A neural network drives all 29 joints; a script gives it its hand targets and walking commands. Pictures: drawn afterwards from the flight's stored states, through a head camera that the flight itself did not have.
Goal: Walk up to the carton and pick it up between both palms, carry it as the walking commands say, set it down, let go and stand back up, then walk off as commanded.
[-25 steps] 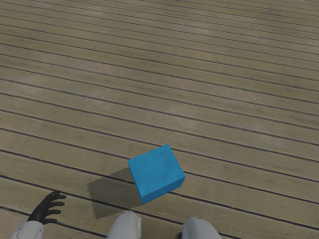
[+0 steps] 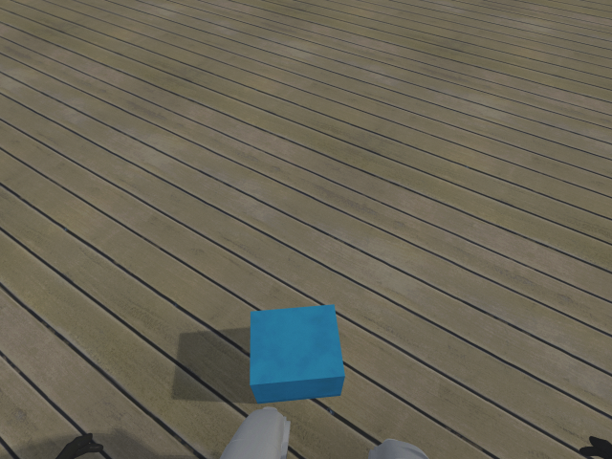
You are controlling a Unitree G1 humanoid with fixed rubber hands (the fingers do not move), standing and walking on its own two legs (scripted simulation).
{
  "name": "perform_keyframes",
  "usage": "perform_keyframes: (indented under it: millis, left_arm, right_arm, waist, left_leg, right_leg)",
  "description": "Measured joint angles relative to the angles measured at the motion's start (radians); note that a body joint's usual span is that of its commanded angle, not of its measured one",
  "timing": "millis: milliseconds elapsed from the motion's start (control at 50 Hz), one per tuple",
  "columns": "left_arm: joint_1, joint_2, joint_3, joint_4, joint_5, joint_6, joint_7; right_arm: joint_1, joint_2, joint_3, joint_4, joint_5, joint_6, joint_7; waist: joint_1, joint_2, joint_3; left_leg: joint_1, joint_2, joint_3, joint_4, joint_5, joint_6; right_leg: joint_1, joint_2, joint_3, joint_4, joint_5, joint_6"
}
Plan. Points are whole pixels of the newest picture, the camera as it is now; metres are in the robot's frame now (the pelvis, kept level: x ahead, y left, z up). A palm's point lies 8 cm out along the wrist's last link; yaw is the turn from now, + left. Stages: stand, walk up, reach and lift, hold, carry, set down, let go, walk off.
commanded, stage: walk up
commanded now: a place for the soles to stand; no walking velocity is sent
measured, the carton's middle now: (296, 354) +0.48 +0.08 -0.64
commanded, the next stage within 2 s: reach and lift in 1.84 s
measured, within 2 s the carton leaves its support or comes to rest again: neither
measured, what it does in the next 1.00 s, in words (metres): steps on the spot: left foot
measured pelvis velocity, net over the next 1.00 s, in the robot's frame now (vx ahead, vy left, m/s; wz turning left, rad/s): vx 0.04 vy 0.00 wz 0.22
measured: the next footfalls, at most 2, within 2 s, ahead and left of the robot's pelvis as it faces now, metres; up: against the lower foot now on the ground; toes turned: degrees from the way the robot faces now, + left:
left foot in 0.28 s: +0.06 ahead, +0.13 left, +0.00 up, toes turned +8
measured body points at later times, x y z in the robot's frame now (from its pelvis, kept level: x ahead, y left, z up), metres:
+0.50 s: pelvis +0.02 +0.00 +0.01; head +0.05 +0.00 +0.46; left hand +0.03 +0.34 -0.08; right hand +0.22 -0.30 -0.07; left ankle +0.03 +0.13 -0.70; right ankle +0.09 -0.13 -0.70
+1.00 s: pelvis +0.04 +0.00 +0.04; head +0.05 +0.01 +0.49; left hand +0.11 +0.36 -0.06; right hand +0.23 -0.29 -0.07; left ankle +0.03 +0.13 -0.70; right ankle +0.09 -0.13 -0.70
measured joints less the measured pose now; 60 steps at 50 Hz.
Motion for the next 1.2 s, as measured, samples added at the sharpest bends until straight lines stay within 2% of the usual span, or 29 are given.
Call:
perform_keyframes:
  millis: [40, 100, 220, 280, 300, 320, 360, 400, 460, 480, 540, 640, 820, 1200]
  left_arm:
    - [0.028, 0.009, -0.001, 0.012, 0.004, -0.021, 0.01]
    - [0.074, 0.04, 0.008, 0.025, 0.003, -0.045, 0.028]
    - [0.129, 0.096, 0.019, 0.028, 0.002, -0.06, 0.042]
    - [0.14, 0.102, 0.006, 0.02, -0.004, -0.054, 0.04]
    - [0.139, 0.1, 0.001, 0.018, -0.007, -0.052, 0.041]
    - [0.13, 0.089, -0.006, 0.019, -0.011, -0.048, 0.042]
    - [0.102, 0.061, -0.024, 0.023, -0.016, -0.039, 0.047]
    - [0.073, 0.035, -0.04, 0.031, -0.023, -0.041, 0.05]
    - [0.047, 0.007, -0.056, 0.047, -0.016, -0.057, 0.051]
    - [0.038, -0.002, -0.06, 0.054, -0.01, -0.063, 0.051]
    - [0.007, -0.012, -0.069, 0.077, -0.004, -0.068, 0.045]
    - [-0.073, -0.017, -0.075, 0.126, -0.018, -0.056, 0.038]
    - [-0.201, -0.002, -0.078, 0.197, -0.024, -0.053, 0.038]
    - [-0.228, -0.033, -0.084, 0.357, -0.012, -0.024, 0.016]
  right_arm:
    - [-0.001, 0.017, 0.003, -0.003, -0.002, 0.017, 0.026]
    - [-0.017, 0.034, 0.001, -0.019, -0.011, 0.038, 0.055]
    - [-0.08, 0.047, -0.008, -0.045, -0.001, 0.049, 0.085]
    - [-0.104, 0.046, -0.01, -0.05, 0.01, 0.036, 0.087]
    - [-0.108, 0.045, -0.013, -0.051, 0.008, 0.028, 0.085]
    - [-0.108, 0.043, -0.013, -0.051, 0.007, 0.021, 0.08]
    - [-0.101, 0.046, -0.007, -0.045, 0.019, 0.016, 0.07]
    - [-0.095, 0.055, 0.003, -0.032, 0.029, 0.016, 0.061]
    - [-0.1, 0.067, 0.019, -0.007, 0.034, 0.025, 0.054]
    - [-0.102, 0.071, 0.02, 0.0, 0.036, 0.028, 0.054]
    - [-0.104, 0.086, 0.026, 0.031, 0.037, 0.035, 0.054]
    - [-0.093, 0.098, 0.042, 0.089, 0.026, 0.017, 0.054]
    - [-0.148, 0.104, 0.061, 0.169, 0.034, 0.022, 0.051]
    - [-0.21, 0.11, 0.065, 0.28, 0.03, 0.013, 0.043]
  waist:
    - [0.016, 0.009, -0.006]
    - [0.032, 0.021, -0.006]
    - [0.051, 0.021, 0.015]
    - [0.054, 0.011, 0.014]
    - [0.05, 0.005, 0.017]
    - [0.046, 0.005, 0.02]
    - [0.034, 0.012, 0.02]
    - [0.017, 0.013, 0.017]
    - [-0.004, 0.011, 0.006]
    - [-0.007, 0.016, 0.002]
    - [-0.014, 0.01, -0.015]
    - [-0.017, 0.014, -0.033]
    - [-0.042, 0.011, -0.03]
    - [-0.027, 0.003, -0.05]
  left_leg:
    - [0.032, -0.019, 0.03, -0.06, -0.003, 0.004]
    - [0.069, -0.041, 0.022, -0.119, 0.013, 0.006]
    - [0.143, -0.01, 0.042, -0.281, 0.025, 0.01]
    - [0.233, -0.007, 0.064, -0.464, 0.109, 0.026]
    - [0.248, -0.015, 0.065, -0.503, 0.18, 0.015]
    - [0.24, -0.02, 0.06, -0.488, 0.204, 0.007]
    - [0.229, -0.02, 0.043, -0.45, 0.18, 0.004]
    - [0.23, -0.017, 0.025, -0.437, 0.16, 0.001]
    - [0.221, -0.01, 0.006, -0.401, 0.139, -0.015]
    - [0.215, -0.004, 0.0, -0.384, 0.128, -0.019]
    - [0.216, -0.004, 0.004, -0.367, 0.091, -0.002]
    - [0.24, 0.005, 0.007, -0.411, 0.124, -0.022]
    - [0.285, 0.003, -0.014, -0.509, 0.174, -0.025]
    - [0.382, 0.005, -0.045, -0.685, 0.253, -0.036]
  right_leg:
    - [0.026, -0.009, -0.02, -0.048, 0.017, -0.007]
    - [0.058, -0.022, -0.05, -0.106, 0.038, -0.007]
    - [0.098, -0.064, -0.095, -0.175, 0.063, 0.011]
    - [0.089, -0.092, -0.104, -0.152, 0.05, 0.024]
    - [0.078, -0.106, -0.103, -0.12, 0.035, 0.022]
    - [0.063, -0.1, -0.08, -0.081, 0.012, 0.016]
    - [0.029, -0.054, -0.014, -0.005, -0.104, 0.007]
    - [0.014, -0.018, 0.022, 0.003, -0.127, -0.004]
    - [0.044, 0.016, 0.033, -0.134, 0.049, -0.014]
    - [0.043, 0.022, 0.03, -0.134, 0.089, -0.001]
    - [0.039, 0.018, 0.03, -0.106, 0.062, 0.017]
    - [0.063, 0.025, 0.03, -0.147, 0.066, 0.022]
    - [0.124, 0.025, 0.006, -0.26, 0.118, 0.032]
    - [0.234, 0.028, -0.03, -0.437, 0.185, 0.03]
